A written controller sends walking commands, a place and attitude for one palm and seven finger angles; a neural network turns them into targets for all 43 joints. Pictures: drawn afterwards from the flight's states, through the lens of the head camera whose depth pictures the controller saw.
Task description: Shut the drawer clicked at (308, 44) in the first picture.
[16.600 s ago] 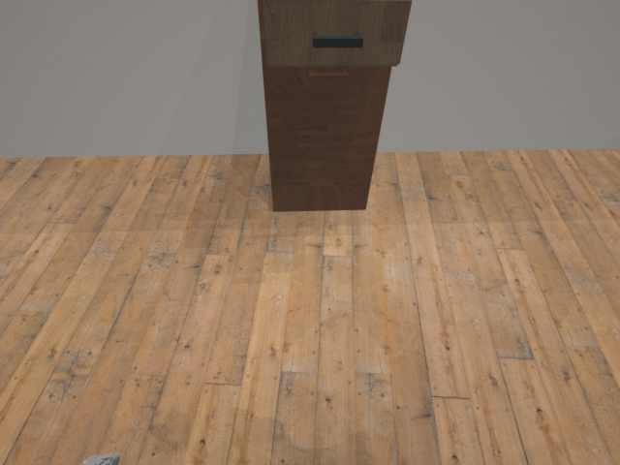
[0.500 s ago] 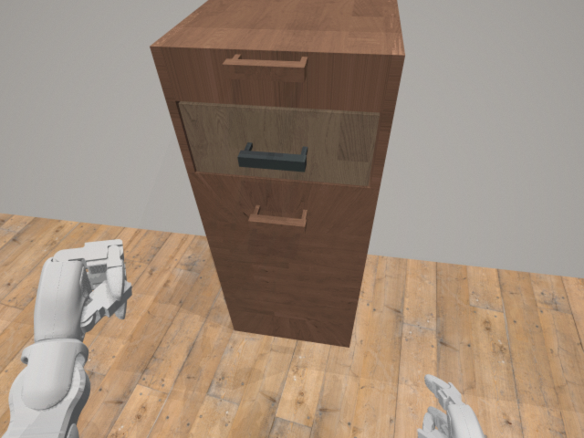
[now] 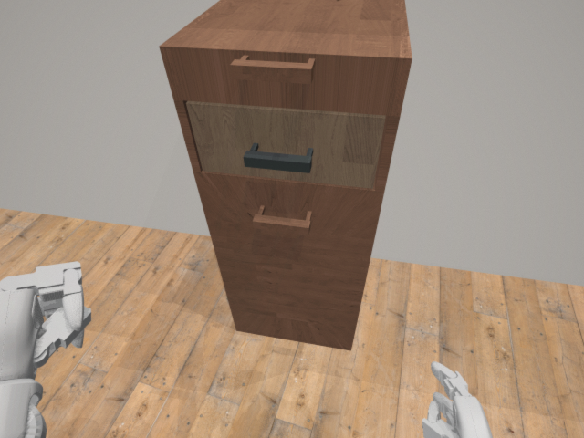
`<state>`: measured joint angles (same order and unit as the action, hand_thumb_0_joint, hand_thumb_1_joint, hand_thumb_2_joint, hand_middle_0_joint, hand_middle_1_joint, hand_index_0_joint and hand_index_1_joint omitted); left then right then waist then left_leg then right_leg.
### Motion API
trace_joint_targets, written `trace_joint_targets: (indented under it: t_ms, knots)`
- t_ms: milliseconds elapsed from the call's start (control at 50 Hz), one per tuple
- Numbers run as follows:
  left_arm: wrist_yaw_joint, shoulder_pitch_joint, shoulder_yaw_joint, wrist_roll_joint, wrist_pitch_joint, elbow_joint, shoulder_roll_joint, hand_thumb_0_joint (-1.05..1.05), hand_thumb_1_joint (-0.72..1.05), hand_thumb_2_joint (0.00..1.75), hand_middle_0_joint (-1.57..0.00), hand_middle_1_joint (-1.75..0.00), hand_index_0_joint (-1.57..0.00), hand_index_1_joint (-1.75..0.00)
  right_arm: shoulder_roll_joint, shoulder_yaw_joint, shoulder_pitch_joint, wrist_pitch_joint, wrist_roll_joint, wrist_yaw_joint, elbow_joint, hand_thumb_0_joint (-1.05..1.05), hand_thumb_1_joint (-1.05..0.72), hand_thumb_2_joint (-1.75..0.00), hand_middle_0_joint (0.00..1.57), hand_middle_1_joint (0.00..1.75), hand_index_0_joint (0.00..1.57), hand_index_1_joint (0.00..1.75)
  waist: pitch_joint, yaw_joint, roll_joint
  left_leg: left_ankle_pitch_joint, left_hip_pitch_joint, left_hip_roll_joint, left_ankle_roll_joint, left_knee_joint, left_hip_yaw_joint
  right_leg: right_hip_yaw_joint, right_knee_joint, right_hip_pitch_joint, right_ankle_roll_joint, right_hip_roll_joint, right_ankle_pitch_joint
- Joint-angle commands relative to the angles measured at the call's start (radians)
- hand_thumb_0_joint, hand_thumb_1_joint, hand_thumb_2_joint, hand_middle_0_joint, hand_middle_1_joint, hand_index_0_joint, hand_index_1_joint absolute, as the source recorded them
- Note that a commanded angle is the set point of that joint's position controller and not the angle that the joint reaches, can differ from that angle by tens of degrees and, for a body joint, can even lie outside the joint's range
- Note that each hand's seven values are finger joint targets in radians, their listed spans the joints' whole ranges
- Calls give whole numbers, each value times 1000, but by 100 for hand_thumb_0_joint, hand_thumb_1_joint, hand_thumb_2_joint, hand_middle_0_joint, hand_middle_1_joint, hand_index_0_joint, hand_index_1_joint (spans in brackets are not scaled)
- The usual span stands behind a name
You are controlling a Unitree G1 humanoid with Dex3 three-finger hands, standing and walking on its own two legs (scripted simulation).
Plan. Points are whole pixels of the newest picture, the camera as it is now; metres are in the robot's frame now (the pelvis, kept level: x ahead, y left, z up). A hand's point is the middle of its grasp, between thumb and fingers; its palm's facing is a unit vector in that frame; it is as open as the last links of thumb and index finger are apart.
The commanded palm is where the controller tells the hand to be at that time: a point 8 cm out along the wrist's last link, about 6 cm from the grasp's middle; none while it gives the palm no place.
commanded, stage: step back with the hand held close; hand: left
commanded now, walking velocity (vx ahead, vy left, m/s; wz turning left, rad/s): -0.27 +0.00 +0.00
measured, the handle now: (280, 155) +0.61 +0.11 +0.07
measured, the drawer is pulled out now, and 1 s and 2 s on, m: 0.00 0.00 0.00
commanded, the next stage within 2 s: stop stepping back and stand still in 1.40 s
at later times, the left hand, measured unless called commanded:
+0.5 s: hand (56, 344) +0.15 +0.26 +0.15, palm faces +0.35 -0.78 -0.52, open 3.2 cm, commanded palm +0.09 +0.29 +0.17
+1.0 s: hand (20, 416) +0.09 +0.24 +0.16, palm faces +0.42 -0.78 -0.46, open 3.2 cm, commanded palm +0.01 +0.29 +0.17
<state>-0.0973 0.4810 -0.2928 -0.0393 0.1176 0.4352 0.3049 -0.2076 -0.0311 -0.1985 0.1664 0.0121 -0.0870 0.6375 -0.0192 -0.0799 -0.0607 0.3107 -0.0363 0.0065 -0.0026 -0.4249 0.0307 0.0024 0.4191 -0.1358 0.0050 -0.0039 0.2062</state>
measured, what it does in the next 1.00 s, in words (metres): shifts its weight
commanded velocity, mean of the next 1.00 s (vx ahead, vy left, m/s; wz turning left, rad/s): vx -0.30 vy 0.00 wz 0.02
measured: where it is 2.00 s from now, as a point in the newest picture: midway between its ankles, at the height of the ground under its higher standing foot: outside the picture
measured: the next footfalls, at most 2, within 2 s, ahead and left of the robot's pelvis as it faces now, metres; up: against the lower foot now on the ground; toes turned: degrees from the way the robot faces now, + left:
right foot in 1.16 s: -0.10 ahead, -0.11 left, +0.00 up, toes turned +11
left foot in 1.38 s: -0.10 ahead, +0.10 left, +0.00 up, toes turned +5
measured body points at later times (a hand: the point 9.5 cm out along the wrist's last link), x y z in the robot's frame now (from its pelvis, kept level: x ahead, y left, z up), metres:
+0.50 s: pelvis -0.05 +0.02 -0.01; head -0.03 +0.01 +0.44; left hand +0.13 +0.30 +0.18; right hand +0.12 -0.23 -0.09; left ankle -0.04 +0.12 -0.74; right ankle +0.02 -0.12 -0.74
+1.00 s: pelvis -0.11 +0.00 -0.02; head -0.10 +0.01 +0.43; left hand +0.06 +0.28 +0.19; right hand +0.05 -0.24 -0.10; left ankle -0.05 +0.12 -0.74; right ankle +0.02 -0.12 -0.74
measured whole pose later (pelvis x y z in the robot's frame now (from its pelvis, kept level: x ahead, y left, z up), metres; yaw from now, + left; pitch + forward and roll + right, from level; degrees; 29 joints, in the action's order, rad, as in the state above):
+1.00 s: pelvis -0.11 +0.00 -0.02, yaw +1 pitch +0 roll +0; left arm -0.15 0.54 -0.40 0.00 0.31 0.54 0.37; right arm -0.23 0.02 -0.23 0.10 0.00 -0.06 0.59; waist -0.03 0.01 0.02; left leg 0.35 -0.43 -0.02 0.02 -0.69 0.02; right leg -0.04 0.56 -0.47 0.02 0.01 0.09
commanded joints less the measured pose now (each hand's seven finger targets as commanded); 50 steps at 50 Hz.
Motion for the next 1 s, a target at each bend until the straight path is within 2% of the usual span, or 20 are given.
trace_joint_targets:
  t_ms: [0, 20, 40, 80, 140, 240, 320, 380, 460, 540, 580, 620, 680, 720, 780, 840, 880, 920, 960, 980]
  knots:
    - [-21, -94, -204, 0, 133, 191, 220, 0, 90, 90, -140, -160, -140, -160, -116, 41, 98, 9, -2, 0, -183, 0, -90, -90, 20, 30, 20, 30, -12, 61, 40, -134, -216, 11, 31, 39, -13, -84, -97, -2, -26, 62, -157]
    - [-12, -4, -163, 1, 127, 154, 172, 0, 90, 90, -140, -160, -140, -160, -126, 51, 95, -8, -5, 7, -190, 0, -90, -90, 20, 30, 20, 30, 14, 66, 91, -157, -184, 10, 35, 22, -19, -97, -107, -22, -28, 67, -168]
    - [-9, 13, -147, 4, 130, 179, 168, 0, 90, 90, -140, -160, -140, -160, -135, 56, 102, -21, -2, 12, -196, 0, -90, -90, 20, 30, 20, 30, 38, 71, 88, -183, -181, 11, 35, 11, -22, -98, -102, -23, -29, 74, -199]
    - [-12, 33, -152, 7, 140, 223, 179, 0, 90, 90, -140, -160, -140, -160, -140, 63, 112, -36, 0, 11, -205, 0, -90, -90, 20, 30, 20, 30, 97, 72, 36, -252, -180, 14, 31, 11, -19, -82, -63, 8, -29, 80, -287]
    - [-26, 94, -182, 6, 140, 238, 205, 0, 90, 90, -140, -160, -140, -160, -137, 75, 102, -64, -8, 11, -223, 0, -90, -90, 20, 30, 20, 30, 183, 73, 40, -382, -185, 33, 25, 10, -14, -55, 10, 67, -20, 73, -411]
    - [-39, 143, -217, 3, 141, 282, 237, 0, 90, 90, -140, -160, -140, -160, -131, 87, 107, -95, -19, 6, -259, 0, -90, -90, 20, 30, 20, 30, 223, 69, 24, -489, -226, 46, 14, -5, -7, -34, 90, 86, -11, 69, -501]
    - [-47, 139, -218, 9, 146, 284, 236, 0, 90, 90, -140, -160, -140, -160, -136, 89, 106, -95, -18, -1, -264, 0, -90, -90, 20, 30, 20, 30, 167, 71, 6, -371, -310, 62, 30, 34, 10, -27, 113, 58, 4, 49, -377]
    - [-52, 118, -223, 20, 157, 293, 243, 0, 90, 90, -140, -160, -140, -160, -146, 93, 104, -85, -17, -4, -264, 0, -90, -90, 20, 30, 20, 30, 145, 69, -17, -200, -418, 75, 56, 65, 25, -37, 144, 84, 13, 33, -299]
    - [-59, 103, -213, 33, 172, 283, 223, 0, 90, 90, -140, -160, -140, -160, -149, 91, 80, -65, -18, -1, -266, 0, -90, -90, 20, 30, 20, 30, 101, 78, 3, 38, -579, 76, 80, 72, 35, -65, 178, 116, 12, 37, -231]
    - [-66, 75, -216, 40, 195, 295, 233, 0, 90, 90, -140, -160, -140, -160, -146, 88, 63, -46, -18, 0, -262, 0, -90, -90, 20, 30, 20, 30, 77, 88, 63, 219, -599, 33, 75, 21, 31, -121, 82, 37, -5, 64, -57]
    - [-72, 62, -234, 42, 206, 307, 257, 0, 90, 90, -140, -160, -140, -160, -150, 92, 59, -38, -15, -3, -257, 0, -90, -90, 20, 30, 20, 30, 79, 90, 55, 247, -574, 23, 72, 7, 30, -140, 39, -12, -10, 66, 26]
    - [-74, 60, -216, 43, 214, 304, 233, 0, 90, 90, -140, -160, -140, -160, -148, 86, 50, -31, -14, -3, -255, 0, -90, -90, 20, 30, 20, 30, 74, 94, 40, 277, -593, 31, 73, 27, 42, -120, 45, -12, -4, 55, 79]
    - [-79, 51, -231, 50, 229, 306, 244, 0, 90, 90, -140, -160, -140, -160, -156, 88, 56, -15, -14, -7, -255, 0, -90, -90, 20, 30, 20, 30, 71, 89, -31, 344, -694, 71, 91, 105, 81, -79, 137, 67, 13, 13, 55]
    - [-81, 64, -224, 56, 235, 291, 225, 0, 90, 90, -140, -160, -140, -160, -153, 87, 49, -4, -17, -7, -253, 0, -90, -90, 20, 30, 20, 30, 74, 86, -58, 358, -778, 98, 103, 138, 97, -54, 231, 152, 21, -11, -42]
    - [-78, 42, -244, 64, 249, 289, 243, 0, 90, 90, -140, -160, -140, -160, -155, 93, 48, 14, -16, -5, -251, 0, -90, -90, 20, 30, 20, 30, 68, 82, -45, 380, -862, 95, 113, 110, 91, -86, 283, 207, 19, -12, -127]
    - [-73, 37, -239, 57, 255, 276, 239, 0, 90, 90, -140, -160, -140, -160, -146, 99, 34, 17, -11, 7, -235, 0, -90, -90, 20, 30, 20, 30, 62, 86, 96, 334, -746, 17, 78, -60, 29, -213, 107, 56, -18, 68, -37]
    - [-75, 23, -246, 44, 251, 290, 266, 0, 90, 90, -140, -160, -140, -160, -138, 102, 35, 7, -5, 15, -219, 0, -90, -90, 20, 30, 20, 30, 81, 89, 181, 228, -554, -26, 42, -196, -9, -299, -61, -134, -65, 152, 87]
    - [-80, 34, -225, 31, 242, 285, 254, 0, 90, 90, -140, -160, -140, -160, -119, 97, 32, -15, -5, 25, -203, 0, -90, -90, 20, 30, 20, 30, 121, 100, 224, 136, -396, -43, 24, -258, -31, -276, -138, -245, -82, 198, 158]
    - [-85, 59, -237, 24, 242, 303, 263, 0, 90, 90, -140, -160, -140, -160, -122, 97, 40, -32, -6, 22, -202, 0, -90, -90, 20, 30, 20, 30, 136, 105, 160, 127, -359, -32, 32, -169, -14, -190, -109, -262, -55, 157, 175]
    - [-86, 71, -247, 24, 242, 308, 271, 0, 90, 90, -140, -160, -140, -160, -134, 101, 51, -37, -8, 16, -207, 0, -90, -90, 20, 30, 20, 30, 123, 106, 75, 151, -387, -1, 46, -73, 34, -139, -49, -254, -30, 103, 182]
